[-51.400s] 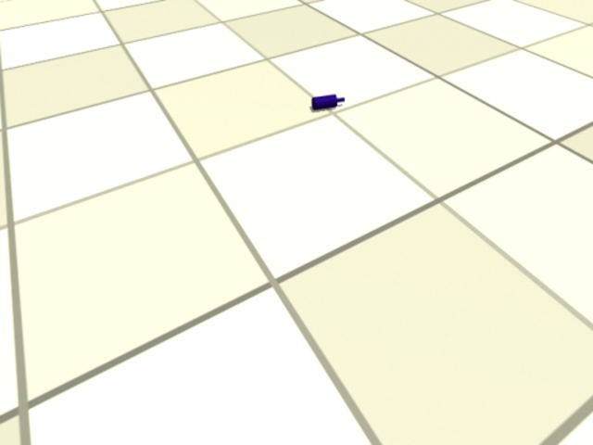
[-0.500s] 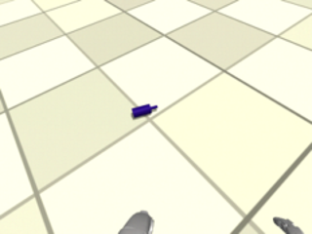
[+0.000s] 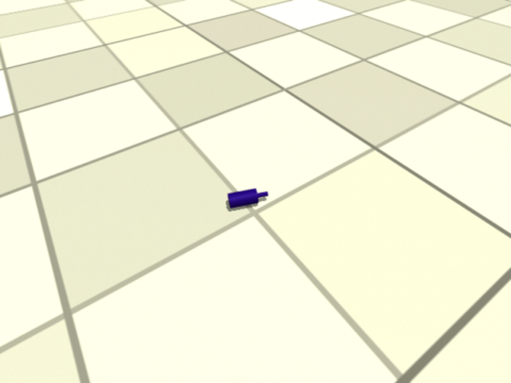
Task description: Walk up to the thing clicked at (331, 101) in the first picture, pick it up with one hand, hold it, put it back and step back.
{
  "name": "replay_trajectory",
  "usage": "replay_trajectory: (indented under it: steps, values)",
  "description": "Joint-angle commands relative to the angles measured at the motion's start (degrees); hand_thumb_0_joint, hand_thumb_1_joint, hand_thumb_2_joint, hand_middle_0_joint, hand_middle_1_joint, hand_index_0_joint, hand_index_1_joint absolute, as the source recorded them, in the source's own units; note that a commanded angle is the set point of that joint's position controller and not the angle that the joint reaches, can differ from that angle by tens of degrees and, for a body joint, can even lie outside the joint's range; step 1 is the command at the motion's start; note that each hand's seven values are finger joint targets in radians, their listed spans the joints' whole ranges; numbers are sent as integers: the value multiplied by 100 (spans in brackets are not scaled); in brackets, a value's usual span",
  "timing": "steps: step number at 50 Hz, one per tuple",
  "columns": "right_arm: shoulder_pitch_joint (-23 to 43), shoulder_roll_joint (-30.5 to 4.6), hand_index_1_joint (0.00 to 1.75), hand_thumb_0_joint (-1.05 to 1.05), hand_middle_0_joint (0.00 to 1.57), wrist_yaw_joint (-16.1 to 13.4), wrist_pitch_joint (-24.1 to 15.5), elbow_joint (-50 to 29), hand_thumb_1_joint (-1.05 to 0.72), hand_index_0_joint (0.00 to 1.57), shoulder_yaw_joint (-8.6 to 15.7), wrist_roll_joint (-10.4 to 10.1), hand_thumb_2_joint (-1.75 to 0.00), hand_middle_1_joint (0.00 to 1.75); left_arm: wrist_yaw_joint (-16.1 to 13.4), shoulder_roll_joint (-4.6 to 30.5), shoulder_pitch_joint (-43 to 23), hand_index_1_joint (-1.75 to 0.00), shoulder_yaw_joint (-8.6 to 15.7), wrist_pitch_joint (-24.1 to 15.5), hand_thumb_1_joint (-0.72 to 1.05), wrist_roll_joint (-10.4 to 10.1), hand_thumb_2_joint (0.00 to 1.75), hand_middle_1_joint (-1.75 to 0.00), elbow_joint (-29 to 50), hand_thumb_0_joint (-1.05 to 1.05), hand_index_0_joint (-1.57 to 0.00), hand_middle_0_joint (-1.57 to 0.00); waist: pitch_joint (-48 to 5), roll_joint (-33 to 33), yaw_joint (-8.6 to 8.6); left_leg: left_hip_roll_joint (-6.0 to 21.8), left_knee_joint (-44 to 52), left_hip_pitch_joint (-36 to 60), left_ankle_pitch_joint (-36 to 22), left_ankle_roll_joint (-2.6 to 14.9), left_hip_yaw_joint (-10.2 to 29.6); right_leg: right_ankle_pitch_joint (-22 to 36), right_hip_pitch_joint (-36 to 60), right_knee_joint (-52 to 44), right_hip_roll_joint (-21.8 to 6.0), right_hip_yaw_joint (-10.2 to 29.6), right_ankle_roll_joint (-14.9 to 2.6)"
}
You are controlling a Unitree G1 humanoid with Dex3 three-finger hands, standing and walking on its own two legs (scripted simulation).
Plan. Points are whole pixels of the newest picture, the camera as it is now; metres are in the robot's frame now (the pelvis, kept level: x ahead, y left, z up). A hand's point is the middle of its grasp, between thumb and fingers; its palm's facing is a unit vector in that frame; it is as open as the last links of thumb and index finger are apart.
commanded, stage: step back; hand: left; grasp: from above
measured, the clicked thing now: (248, 197) +1.13 +0.13 -0.72
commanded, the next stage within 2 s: stand in 0.60 s
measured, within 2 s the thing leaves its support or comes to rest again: neither
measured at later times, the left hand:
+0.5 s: hand out of the picture +0.13 +0.29 -0.15, palm faces -0.02 -0.93 -0.37, open 7.4 cm
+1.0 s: hand out of the picture +0.14 +0.27 -0.13, palm faces -0.06 -0.94 -0.33, open 7.4 cm
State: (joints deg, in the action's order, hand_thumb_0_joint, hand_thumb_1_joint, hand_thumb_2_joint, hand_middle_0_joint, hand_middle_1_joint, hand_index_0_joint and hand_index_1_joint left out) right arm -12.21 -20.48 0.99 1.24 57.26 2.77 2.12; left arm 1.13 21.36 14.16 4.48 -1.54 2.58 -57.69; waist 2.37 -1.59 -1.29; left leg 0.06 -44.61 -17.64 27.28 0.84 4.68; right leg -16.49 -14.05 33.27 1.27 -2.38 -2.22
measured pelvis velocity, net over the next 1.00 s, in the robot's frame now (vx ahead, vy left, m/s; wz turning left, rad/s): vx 0.04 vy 0.02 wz -0.03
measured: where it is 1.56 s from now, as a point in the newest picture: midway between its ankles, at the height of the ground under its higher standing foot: outside the picture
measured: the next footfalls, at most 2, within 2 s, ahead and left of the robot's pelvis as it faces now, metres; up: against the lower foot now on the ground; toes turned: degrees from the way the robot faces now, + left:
left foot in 0.18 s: +0.10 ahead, +0.15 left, +0.00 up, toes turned +2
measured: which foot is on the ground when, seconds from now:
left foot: up 0.00-0.16, down 0.18-1.00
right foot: down 0.00-1.00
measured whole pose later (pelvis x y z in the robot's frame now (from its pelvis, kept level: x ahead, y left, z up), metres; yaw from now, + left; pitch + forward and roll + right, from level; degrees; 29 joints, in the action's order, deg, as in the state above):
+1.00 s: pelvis +0.04 +0.02 +0.02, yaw -1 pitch -3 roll +0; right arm -3.9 -19.9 0.8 -0.4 66.1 1.1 0.7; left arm 0.7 19.7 3.8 0.2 -1.1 0.7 -64.5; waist 3.7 0.2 0.7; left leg 2.2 -18.7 -7.2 8.3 -1.2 -2.5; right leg -11.1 -4.7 18.9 -0.5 0.6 0.7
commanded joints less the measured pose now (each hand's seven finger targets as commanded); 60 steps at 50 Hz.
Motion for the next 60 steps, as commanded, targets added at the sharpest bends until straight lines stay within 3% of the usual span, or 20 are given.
replay_trajectory:
  steps: [1, 5, 8, 9, 10, 11, 12, 14, 16, 17, 18, 20, 24, 29, 30, 31, 37, 45, 53, 60]
  values:
    - [247, -1285, 30, 0, 20, -63, -260, -494, -90, 20, 329, -63, -90, 30, -185, 1678, -352, -30, 397, -254, 90, -30, 90, -30, 572, 0, -20, -20, 570, 380, -20, 249, -728, -1372, -77, 12, 388, -2150, 114, -2097, -1988, 2604, -1021]
    - [82, -1025, 30, 0, 20, 7, -299, -374, -90, 20, 297, -29, -90, 30, -124, 1522, -558, -30, 289, -219, 90, -51, 90, -30, 550, 0, -20, -20, 84, 1013, 30, 165, 539, -165, -239, -115, -395, -382, -225, -1539, -1477, 1343, -739]
    - [11, -970, 30, 0, 20, -70, -340, -223, -90, 20, 323, -18, -90, 30, -110, 1272, -697, -30, 115, -88, 90, -121, 90, -30, 631, 0, -20, -20, -118, 721, 236, -56, 1860, 960, -1407, -114, -629, 679, -621, -573, -1112, 775, -461]
    - [-28, -1104, 30, 0, 20, -120, -368, -214, -90, 20, 352, 10, -90, 30, -102, 1079, -576, -30, 27, -57, 90, -132, 90, -30, 640, 0, -20, -20, -283, 354, 272, 213, 2081, 1389, -1549, -58, -227, 850, -894, -135, -954, 642, -295]
    - [171, -1410, 30, 0, 20, -157, -410, -300, -90, 20, 367, 54, -90, 30, -92, 771, -487, -30, -70, -9, 90, -223, 90, -30, 649, 0, -20, -20, -394, -607, 181, 1248, 2641, 1186, -895, 291, 1337, 115, -1147, 427, -408, 394, 44]
    - [453, -1762, 30, 0, 20, -148, -403, -371, -90, 20, 391, -8, -90, 30, -140, 1068, -425, -30, 29, 55, 90, -254, 90, -30, 487, 0, -20, -20, -364, -731, 139, 1843, 2883, 409, -78, 908, 1906, -1238, -647, 837, -203, 317, 99]
    - [604, -1712, 30, 0, 20, -132, -399, -356, -90, 20, 389, -18, -90, 30, -145, 1228, -425, -30, 69, 52, 90, -220, 90, -30, 402, 0, -20, -20, -278, -484, 128, 1845, 2826, 269, -204, 1082, 1849, -1418, -461, 1077, -297, 507, 97]
    - [647, -1526, 30, 0, 20, -155, -425, -328, -90, 20, 306, 17, -90, 30, -164, 1057, -420, -30, 45, 26, 90, -214, 90, -30, 334, 0, -20, -20, -243, -668, 74, 1625, 2453, 782, -1663, 924, 1315, -1313, -752, 845, -368, 583, 62]
    - [915, -1448, 30, 0, 20, -164, -397, -308, -90, 20, 270, -54, -90, 30, -184, 1041, -156, -30, 30, -43, 90, -234, 90, -30, 130, 0, -20, -20, -411, -837, -70, 1382, 2018, 658, -2850, 661, 643, -420, -97, -134, -358, 325, 80]
    - [1057, -1378, 30, 0, 20, -157, -349, -285, -90, 20, 237, -93, -90, 30, -198, 982, -72, -30, 33, -76, 90, -218, 90, -30, 32, 0, -20, -20, -448, -803, -148, 1266, 1800, 528, -3174, 484, 377, 343, 348, -830, -364, 322, 103]
    - [1064, -1264, 30, 0, 20, -158, -328, -297, -90, 20, 199, -142, -90, 30, -218, 1158, -153, -30, 70, -104, 90, -164, 90, -30, 10, 0, -20, -20, -584, -478, -90, 1055, 1574, 364, -3322, 291, 173, 1243, 768, -788, -468, 573, 70]
    - [834, -1070, 30, 0, 20, -171, -307, -218, -90, 20, 169, -209, -90, 30, -197, 1490, -599, -30, 93, -123, 90, -164, 90, -30, 145, 0, -20, -20, -766, 222, 192, 607, 1540, 627, -2197, 30, -229, 1616, 536, -697, -955, 1189, -180]
    - [1085, -1136, 30, 0, 20, -179, -330, 0, -90, 20, 184, -146, -90, 30, -211, 1231, -867, -30, 7, -83, 90, -196, 90, -30, 97, 0, -20, -20, -629, 152, 120, 773, 1766, 821, -2950, 122, -210, 2032, 527, -639, -774, 787, -56]
    - [1197, -1070, 30, 0, 20, -172, -313, 133, -90, 20, 152, -157, -90, 30, -224, 1235, -952, -30, 11, -70, 90, -182, 90, -30, 25, 0, -20, -20, -682, 305, 111, 720, 1832, 910, -2917, 87, -366, 2259, 732, -807, -812, 810, -18]
    - [1085, -1127, 30, 0, 20, -149, -327, 191, -90, 20, 94, -178, -90, 30, -187, 1034, -1008, -30, -125, -78, 90, -270, 90, -30, -47, 0, -20, -20, -698, 185, 144, 750, 2096, 1140, -3292, 102, -145, 2400, 745, -937, -858, 834, 42]
    - [1113, -1129, 30, 0, 20, -141, -334, 220, -90, 20, 92, -175, -90, 30, -185, 1037, -1082, -30, -119, -64, 90, -278, 90, -30, -51, 0, -20, -20, -612, 163, 135, 794, 2218, 1164, -3319, 93, -119, 2142, 740, -1004, -805, 787, 93]
    - [1231, -1093, 30, 0, 20, -122, -346, 334, -90, 20, 49, -186, -90, 30, -178, 1082, -1253, -30, -167, -74, 90, -241, 90, -30, -184, 0, -20, -20, -682, 220, 136, 813, 2487, 1496, -3431, 7, -166, 2220, 961, -1346, -867, 747, 145]
    - [1274, -1063, 30, 0, 20, -82, -303, 453, -90, 20, 25, -167, -90, 30, -160, 1138, -1369, -30, -184, -77, 90, -214, 90, -30, -299, 0, -20, -20, -312, 203, 157, 744, 2866, 1291, -2214, -75, -169, 1078, 752, -1871, -875, 807, 150]
    - [1174, -1152, 30, 0, 20, -84, -328, 509, -90, 20, 26, -162, -90, 30, -141, 1113, -1265, -30, -202, -87, 90, -213, 90, -30, -363, 0, -20, -20, -477, 129, 149, 803, 2880, 1409, -2314, -40, -144, 1183, 748, -1875, -874, 804, 151]
    - [966, -1145, 30, 0, 20, -78, -300, 574, -90, 20, 8, -136, -90, 30, -118, 1134, -1194, -30, -206, -38, 90, -217, 90, -30, -390, 0, -20, -20, -117, 132, 190, 760, 3046, 1126, -1475, -63, -86, 196, 396, -1987, -810, 855, 141]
